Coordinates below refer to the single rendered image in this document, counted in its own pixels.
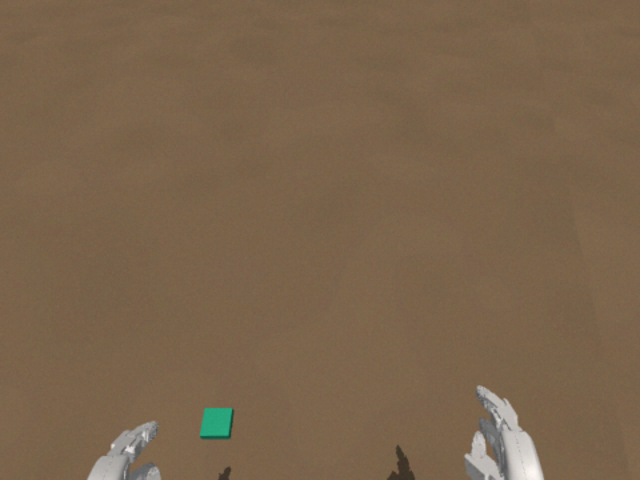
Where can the small box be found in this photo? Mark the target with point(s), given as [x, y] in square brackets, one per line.
[217, 423]

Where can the right robot hand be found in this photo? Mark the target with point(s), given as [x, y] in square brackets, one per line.
[513, 448]

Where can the left robot hand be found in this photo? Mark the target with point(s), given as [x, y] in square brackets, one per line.
[125, 450]

